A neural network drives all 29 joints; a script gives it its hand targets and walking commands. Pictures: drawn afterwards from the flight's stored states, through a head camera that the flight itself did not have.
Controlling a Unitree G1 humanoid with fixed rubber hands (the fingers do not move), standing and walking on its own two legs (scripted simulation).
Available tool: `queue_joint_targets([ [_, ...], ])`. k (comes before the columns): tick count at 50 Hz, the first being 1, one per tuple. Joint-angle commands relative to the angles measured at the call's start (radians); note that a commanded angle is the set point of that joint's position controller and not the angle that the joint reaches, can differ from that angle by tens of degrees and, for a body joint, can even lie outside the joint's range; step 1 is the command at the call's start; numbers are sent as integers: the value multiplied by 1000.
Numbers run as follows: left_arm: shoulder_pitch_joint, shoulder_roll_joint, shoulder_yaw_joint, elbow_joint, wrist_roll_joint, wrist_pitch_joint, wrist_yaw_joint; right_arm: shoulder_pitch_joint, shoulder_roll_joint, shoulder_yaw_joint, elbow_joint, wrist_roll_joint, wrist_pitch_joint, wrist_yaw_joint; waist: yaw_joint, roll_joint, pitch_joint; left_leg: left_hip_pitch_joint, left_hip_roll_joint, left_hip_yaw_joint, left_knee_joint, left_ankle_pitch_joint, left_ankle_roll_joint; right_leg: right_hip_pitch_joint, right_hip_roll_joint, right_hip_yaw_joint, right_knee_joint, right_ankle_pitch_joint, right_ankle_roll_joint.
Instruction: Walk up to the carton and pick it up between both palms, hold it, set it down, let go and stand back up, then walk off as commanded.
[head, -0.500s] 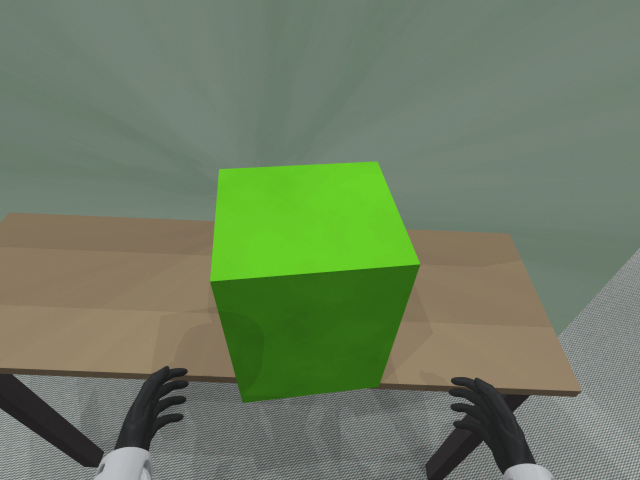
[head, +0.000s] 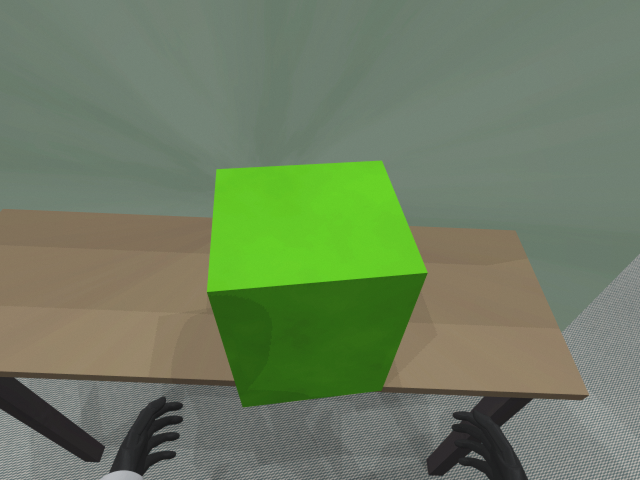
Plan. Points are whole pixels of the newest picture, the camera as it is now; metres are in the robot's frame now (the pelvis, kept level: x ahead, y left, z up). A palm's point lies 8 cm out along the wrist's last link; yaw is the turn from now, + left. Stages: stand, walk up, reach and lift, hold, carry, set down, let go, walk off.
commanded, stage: let go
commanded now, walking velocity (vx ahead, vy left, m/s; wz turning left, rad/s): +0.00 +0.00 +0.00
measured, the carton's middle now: (307, 291) +0.36 +0.02 +0.05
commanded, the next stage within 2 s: stand in 0.38 s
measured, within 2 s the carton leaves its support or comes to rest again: neither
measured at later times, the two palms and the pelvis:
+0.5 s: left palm (98, 468) +0.18 +0.27 -0.05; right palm out of the picture +0.15 -0.27 -0.07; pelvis +0.01 +0.00 +0.00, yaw +0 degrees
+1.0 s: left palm (81, 467) +0.18 +0.29 -0.05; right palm out of the picture +0.15 -0.30 -0.07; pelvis +0.01 +0.00 -0.01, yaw +0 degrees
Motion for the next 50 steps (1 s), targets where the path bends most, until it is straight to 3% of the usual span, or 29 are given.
queue_joint_targets([
  [1, -82, 107, 18, 17, 22, -16, -2, -91, -65, -29, 52, -6, -52, -21, 24, 44, -24, 78, -72, 89, -26, 152, 10, 44, -3, 32, -31, 44, 0],
  [2, -82, 98, 15, 59, 26, -12, -7, -98, -62, -27, 90, -19, -48, -19, 24, 45, -2, 80, -71, 90, -28, 150, 8, 30, -2, 30, -32, 35, 1],
  [18, -90, 96, 0, 75, 30, -13, -7, -150, -103, -37, 173, -23, -83, -6, 16, 39, -23, 102, -61, 79, -16, 208, 3, 31, 10, 15, -9, 100, -1],
  [19, -78, 299, 79, 85, 49, -80, 23, -43, -340, -91, 149, -75, 2, -20, 33, 22, -140, -25, 43, -11, 96, 302, 35, 66, -92, 76, 115, 196, 4],
  [21, -78, 278, 73, 101, 36, -114, 33, -60, -311, -94, 133, -74, 57, -28, 25, 1, -103, -53, 50, -15, 83, 167, 53, 15, -100, 78, 113, 99, 12],
  [23, -87, 247, 56, 103, 32, -126, 29, -74, -290, -85, 113, -62, 73, -18, 29, 24, -31, -124, 41, -19, 60, 35, 58, -31, -101, 87, 97, -13, 7],
  [27, -95, 271, 40, 131, 31, -140, 13, -92, -307, -83, 105, -60, 85, 5, 26, 37, 7, -124, 27, -25, 57, -54, 60, -82, -108, 115, 68, -91, -2],
  [30, -87, 311, 37, 142, 26, -153, 7, -76, -317, -89, 108, -55, 102, 11, 26, -8, -27, -75, 31, -30, 74, -11, 60, -91, -111, 115, 64, -70, -9],
  [34, -92, 331, 33, 152, 23, -164, 6, -74, -357, -93, 98, -54, 111, 11, 13, 34, -60, -53, 38, -31, 82, 47, 61, -68, -114, 117, 84, 8, -9],
  [35, -86, 342, 36, 160, 26, -166, 7, -63, -352, -91, 104, -49, 113, 11, 9, 10, -84, -38, 38, -37, 92, 64, 62, -56, -116, 120, 91, 34, -14],
  [36, -82, 355, 37, 161, 22, -170, 6, -79, -357, -91, 101, -50, 114, 11, 19, 19, -84, -38, 39, -36, 98, 89, 63, -50, -119, 114, 96, 59, -13],
  [39, -69, 362, 35, 175, 21, -167, 3, -61, -369, -89, 106, -49, 120, 11, 5, 30, -71, -38, 44, -35, 94, 110, 65, -36, -118, 110, 108, 107, -10],
  [40, -62, 349, 34, 174, 17, -167, 3, -72, -381, -92, 102, -51, 119, 12, 17, 40, -93, -36, 50, -34, 97, 125, 63, -16, -116, 104, 113, 115, -10],
  [44, -64, 350, 28, 184, 15, -173, 4, -74, -373, -87, 96, -46, 121, 9, 14, 1, -91, -28, 52, -41, 92, 147, 64, -15, -121, 104, 118, 143, -10],
  [46, -69, 359, 32, 185, 16, -173, 5, -65, -380, -87, 110, -44, 121, 9, 12, 29, -109, -16, 52, -34, 93, 144, 59, 1, -122, 97, 120, 153, -7],
  [50, -60, 363, 31, 191, 21, -176, 7, -73, -378, -84, 108, -44, 124, 7, 9, 23, -91, -20, 54, -35, 91, 152, 64, -14, -117, 93, 119, 138, -9],
])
